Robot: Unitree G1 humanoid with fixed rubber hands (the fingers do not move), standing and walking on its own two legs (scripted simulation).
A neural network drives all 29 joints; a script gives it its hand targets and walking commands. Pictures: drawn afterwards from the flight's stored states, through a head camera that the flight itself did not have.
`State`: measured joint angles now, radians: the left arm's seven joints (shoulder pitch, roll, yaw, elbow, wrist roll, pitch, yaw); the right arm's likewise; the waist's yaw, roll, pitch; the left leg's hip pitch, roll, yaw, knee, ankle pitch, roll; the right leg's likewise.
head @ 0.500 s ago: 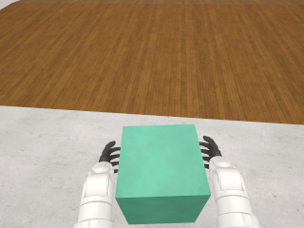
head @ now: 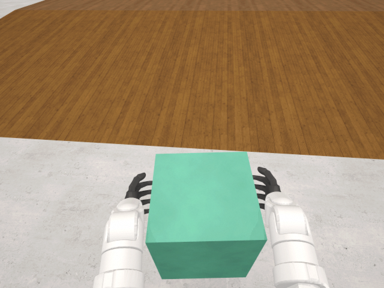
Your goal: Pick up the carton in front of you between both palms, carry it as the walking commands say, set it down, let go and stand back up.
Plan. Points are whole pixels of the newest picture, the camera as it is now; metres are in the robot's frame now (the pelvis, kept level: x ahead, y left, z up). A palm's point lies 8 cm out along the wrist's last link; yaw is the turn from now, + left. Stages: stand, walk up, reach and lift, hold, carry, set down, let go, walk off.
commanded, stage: hold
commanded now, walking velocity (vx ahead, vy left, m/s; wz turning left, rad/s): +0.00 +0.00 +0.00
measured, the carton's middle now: (202, 218) +0.30 +0.00 -0.03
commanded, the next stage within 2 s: carry in 0.12 s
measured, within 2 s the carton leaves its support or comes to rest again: neither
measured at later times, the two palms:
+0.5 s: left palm (146, 169) +0.37 +0.13 +0.08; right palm (274, 161) +0.38 -0.17 +0.08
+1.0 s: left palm (175, 109) +0.62 +0.07 +0.08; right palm (268, 104) +0.64 -0.23 +0.08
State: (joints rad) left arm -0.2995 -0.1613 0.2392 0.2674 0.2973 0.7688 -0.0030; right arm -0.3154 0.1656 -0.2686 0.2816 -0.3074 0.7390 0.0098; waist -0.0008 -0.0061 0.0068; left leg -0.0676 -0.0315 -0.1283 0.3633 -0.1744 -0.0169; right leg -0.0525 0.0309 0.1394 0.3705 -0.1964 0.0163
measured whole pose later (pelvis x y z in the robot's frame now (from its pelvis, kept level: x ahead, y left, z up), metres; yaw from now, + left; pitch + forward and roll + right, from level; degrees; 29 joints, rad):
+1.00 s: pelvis +0.36 -0.08 +0.00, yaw +0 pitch +6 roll +1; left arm -0.17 -0.14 0.11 -0.33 0.11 1.24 0.09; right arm -0.20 0.14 -0.13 -0.32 -0.11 1.24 -0.10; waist 0.02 0.00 -0.10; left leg -0.54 0.09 0.09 1.08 -0.31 0.00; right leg -0.27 -0.02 -0.23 0.40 -0.24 -0.08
